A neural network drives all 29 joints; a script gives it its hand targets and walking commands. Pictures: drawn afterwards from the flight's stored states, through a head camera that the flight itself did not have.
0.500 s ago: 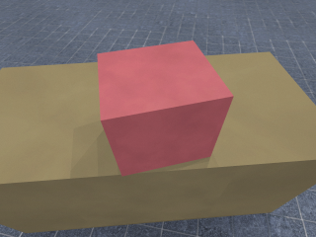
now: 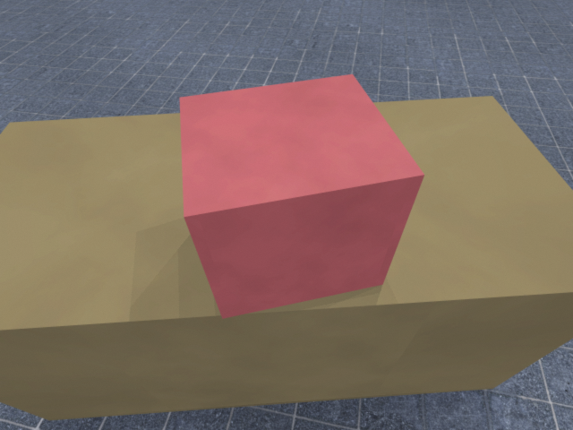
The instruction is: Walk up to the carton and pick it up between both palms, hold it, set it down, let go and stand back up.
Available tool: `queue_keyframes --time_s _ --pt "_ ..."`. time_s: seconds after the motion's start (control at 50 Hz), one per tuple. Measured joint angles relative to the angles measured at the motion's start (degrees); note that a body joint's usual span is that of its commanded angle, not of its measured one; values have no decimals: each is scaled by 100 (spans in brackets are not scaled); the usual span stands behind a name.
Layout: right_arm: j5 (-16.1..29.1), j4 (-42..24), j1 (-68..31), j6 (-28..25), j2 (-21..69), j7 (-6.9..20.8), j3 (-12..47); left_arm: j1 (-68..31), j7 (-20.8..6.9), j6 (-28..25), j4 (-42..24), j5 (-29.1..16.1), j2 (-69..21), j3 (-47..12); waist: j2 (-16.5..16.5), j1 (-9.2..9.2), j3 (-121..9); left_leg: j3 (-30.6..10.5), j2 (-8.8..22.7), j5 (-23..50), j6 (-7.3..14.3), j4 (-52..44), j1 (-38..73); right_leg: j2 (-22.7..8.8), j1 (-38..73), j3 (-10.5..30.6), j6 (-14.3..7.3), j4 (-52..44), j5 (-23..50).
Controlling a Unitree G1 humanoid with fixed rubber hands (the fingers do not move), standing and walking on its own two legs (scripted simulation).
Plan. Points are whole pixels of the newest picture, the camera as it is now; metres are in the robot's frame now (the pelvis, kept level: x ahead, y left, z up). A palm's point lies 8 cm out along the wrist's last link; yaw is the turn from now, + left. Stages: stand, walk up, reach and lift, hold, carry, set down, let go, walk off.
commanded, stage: stand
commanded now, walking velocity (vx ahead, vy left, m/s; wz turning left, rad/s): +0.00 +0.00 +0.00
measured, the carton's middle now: (287, 196) +0.47 +0.02 +0.04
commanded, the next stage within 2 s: none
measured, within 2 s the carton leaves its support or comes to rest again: neither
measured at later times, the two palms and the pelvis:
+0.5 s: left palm out of the picture +0.03 +0.25 -0.13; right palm out of the picture +0.02 -0.26 -0.13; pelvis +0.00 +0.00 +0.00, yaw +0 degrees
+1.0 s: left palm out of the picture +0.02 +0.25 -0.13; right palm out of the picture +0.02 -0.26 -0.13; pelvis +0.00 +0.00 +0.00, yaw +1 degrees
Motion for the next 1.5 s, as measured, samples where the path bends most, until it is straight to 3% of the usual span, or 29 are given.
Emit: queue_keyframes --time_s 1.5 --pt "2 344 -47 11 143 -45 -31 -52 39 8 270 -20 -64 -27 9 -2 54 -159 -23 -3 -26 -46 43 -47 125 -148 -1 -105 -25"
